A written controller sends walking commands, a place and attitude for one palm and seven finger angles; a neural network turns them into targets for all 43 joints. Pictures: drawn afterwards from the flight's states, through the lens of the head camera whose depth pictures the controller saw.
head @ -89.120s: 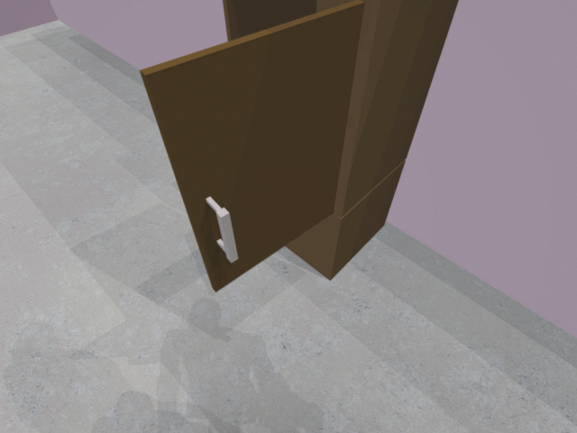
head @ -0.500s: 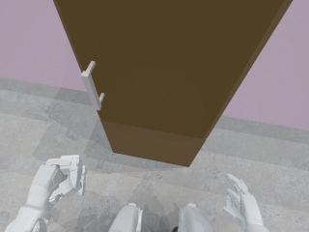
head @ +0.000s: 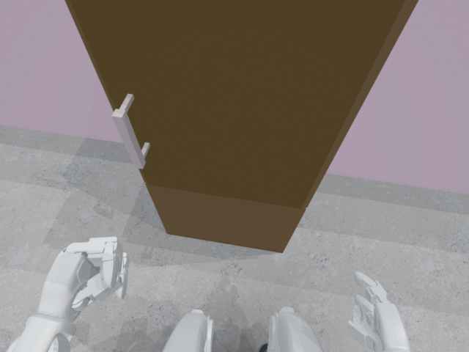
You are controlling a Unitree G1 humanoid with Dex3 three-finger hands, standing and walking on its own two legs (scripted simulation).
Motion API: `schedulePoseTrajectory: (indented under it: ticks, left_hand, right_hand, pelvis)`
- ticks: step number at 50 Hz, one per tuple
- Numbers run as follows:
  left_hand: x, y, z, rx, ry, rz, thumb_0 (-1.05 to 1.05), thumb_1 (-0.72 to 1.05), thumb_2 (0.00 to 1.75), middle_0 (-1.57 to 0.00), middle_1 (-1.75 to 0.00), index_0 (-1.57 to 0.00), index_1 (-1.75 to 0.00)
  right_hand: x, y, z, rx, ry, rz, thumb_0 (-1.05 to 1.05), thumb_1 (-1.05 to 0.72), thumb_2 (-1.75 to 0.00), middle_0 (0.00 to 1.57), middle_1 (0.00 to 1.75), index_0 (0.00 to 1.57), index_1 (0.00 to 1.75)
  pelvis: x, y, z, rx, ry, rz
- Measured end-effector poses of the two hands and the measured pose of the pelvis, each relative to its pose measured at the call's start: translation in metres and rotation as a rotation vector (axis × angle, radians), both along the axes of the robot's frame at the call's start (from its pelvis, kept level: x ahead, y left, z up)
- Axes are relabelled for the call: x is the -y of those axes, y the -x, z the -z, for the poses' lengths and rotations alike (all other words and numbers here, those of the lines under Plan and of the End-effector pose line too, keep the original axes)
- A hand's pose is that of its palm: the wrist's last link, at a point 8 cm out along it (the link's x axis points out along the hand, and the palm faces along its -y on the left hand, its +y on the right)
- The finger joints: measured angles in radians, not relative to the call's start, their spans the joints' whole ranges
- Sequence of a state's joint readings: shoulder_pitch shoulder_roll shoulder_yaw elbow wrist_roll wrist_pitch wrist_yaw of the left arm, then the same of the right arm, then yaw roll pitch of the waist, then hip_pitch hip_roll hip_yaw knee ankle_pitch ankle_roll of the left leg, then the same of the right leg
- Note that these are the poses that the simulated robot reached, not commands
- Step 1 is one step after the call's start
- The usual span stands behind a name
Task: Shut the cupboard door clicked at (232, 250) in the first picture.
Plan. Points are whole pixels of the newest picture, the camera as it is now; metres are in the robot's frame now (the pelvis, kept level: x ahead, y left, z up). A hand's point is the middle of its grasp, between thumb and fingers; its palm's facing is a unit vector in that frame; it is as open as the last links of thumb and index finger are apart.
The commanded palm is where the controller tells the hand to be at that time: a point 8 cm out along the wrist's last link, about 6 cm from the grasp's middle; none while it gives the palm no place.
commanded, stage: bring the fist close to the handle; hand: left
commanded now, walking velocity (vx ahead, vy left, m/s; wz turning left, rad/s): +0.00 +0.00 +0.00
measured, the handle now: (134, 134) +0.50 +0.23 +0.03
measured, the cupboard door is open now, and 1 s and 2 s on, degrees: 0 0 0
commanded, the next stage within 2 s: push the door shut along its arc in 1.44 s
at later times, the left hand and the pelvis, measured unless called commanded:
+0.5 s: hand (126, 233) +0.29 +0.19 +0.04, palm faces -0.14 -0.99 -0.03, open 3.1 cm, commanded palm +0.28 +0.24 +0.04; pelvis +0.00 +0.01 +0.00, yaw +0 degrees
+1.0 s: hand (141, 187) +0.38 +0.19 +0.03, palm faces -0.12 -0.99 -0.04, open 3.1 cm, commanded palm +0.37 +0.24 +0.03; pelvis +0.00 +0.00 +0.00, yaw +0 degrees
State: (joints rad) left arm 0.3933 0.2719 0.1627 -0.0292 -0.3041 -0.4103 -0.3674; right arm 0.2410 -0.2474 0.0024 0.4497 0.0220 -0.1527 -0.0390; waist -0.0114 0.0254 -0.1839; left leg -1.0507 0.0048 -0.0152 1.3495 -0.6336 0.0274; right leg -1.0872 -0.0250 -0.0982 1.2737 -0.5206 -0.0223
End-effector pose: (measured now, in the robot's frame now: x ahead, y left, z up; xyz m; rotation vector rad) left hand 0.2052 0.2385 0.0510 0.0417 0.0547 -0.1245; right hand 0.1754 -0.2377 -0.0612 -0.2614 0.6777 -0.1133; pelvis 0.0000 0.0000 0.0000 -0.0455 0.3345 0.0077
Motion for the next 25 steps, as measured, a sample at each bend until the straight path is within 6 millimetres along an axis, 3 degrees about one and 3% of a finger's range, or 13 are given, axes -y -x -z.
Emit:
schedulePoseTrajectory:
  ticks: [8, 25]
  left_hand:
    - [-0.003, -0.005, 0.002, 0.017, -0.006, 0.000, 0.02, 0.90, 0.90, -1.30, -1.50, -1.30, -1.50]
    - [-0.008, -0.072, 0.007, 0.031, 0.009, 0.017, 0.02, 0.90, 0.90, -1.30, -1.50, -1.30, -1.50]
  right_hand:
    - [-0.008, -0.004, 0.002, 0.008, -0.002, -0.029, 0.01, -0.90, -0.89, 0.20, 0.30, 0.20, 0.30]
    - [0.001, 0.023, 0.012, -0.100, 0.014, 0.013, 0.01, -0.90, -0.89, 0.20, 0.30, 0.20, 0.30]
  pelvis:
    - [-0.002, 0.002, 0.002, -0.003, 0.004, -0.005]
    - [-0.006, 0.002, 0.000, -0.027, 0.002, 0.002]
